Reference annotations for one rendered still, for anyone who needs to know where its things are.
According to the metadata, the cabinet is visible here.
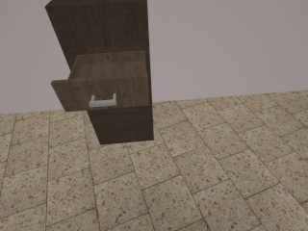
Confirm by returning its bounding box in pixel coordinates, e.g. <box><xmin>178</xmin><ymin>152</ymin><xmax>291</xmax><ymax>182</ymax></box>
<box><xmin>44</xmin><ymin>0</ymin><xmax>154</xmax><ymax>145</ymax></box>

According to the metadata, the handle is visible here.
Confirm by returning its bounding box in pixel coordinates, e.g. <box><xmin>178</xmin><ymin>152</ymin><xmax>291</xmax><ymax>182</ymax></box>
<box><xmin>89</xmin><ymin>93</ymin><xmax>116</xmax><ymax>108</ymax></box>

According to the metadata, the drawer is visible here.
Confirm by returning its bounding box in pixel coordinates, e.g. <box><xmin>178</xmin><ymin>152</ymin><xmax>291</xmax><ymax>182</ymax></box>
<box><xmin>50</xmin><ymin>50</ymin><xmax>150</xmax><ymax>113</ymax></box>

